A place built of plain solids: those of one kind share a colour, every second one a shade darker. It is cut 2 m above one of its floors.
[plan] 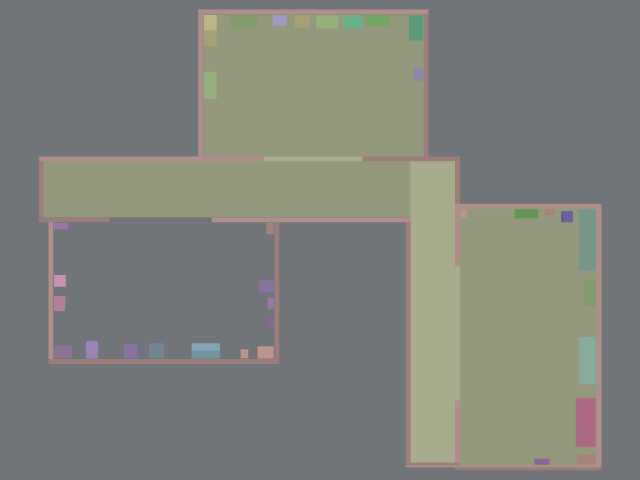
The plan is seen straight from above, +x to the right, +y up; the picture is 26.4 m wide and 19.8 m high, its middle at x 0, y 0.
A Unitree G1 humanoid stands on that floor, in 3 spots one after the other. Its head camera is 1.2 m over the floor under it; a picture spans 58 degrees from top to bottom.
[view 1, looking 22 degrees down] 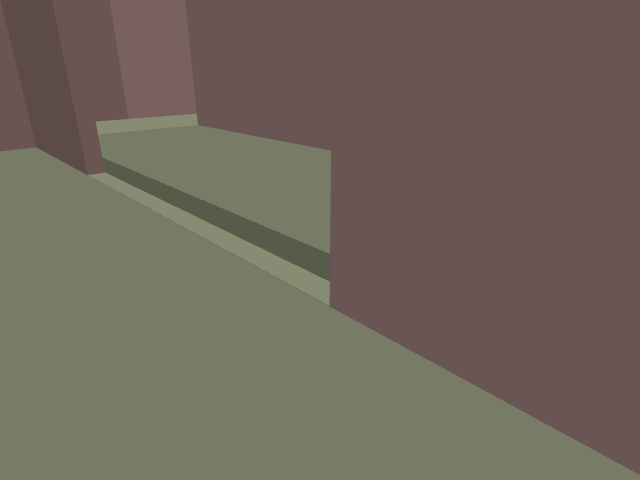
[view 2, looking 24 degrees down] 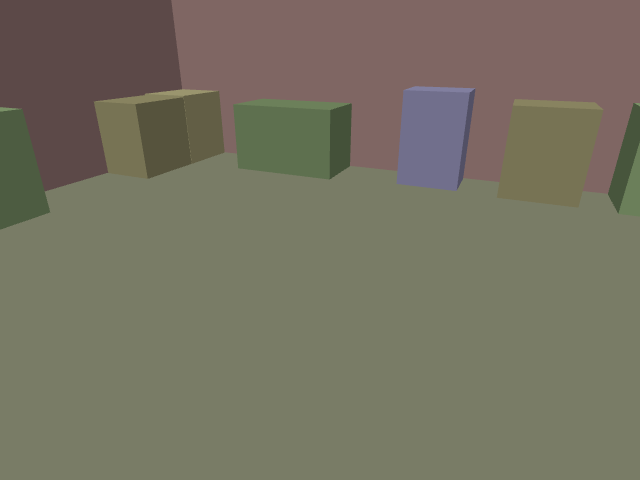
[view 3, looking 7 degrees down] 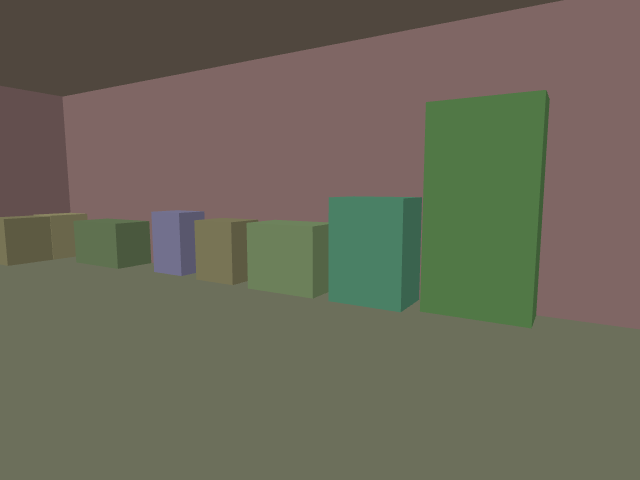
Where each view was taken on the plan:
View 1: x -3.77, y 4.86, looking -43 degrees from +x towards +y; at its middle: floor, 2.73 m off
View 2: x -0.99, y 4.86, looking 114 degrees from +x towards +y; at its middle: floor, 2.95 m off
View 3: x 3.17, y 4.86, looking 121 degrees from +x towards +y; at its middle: trunk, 4.72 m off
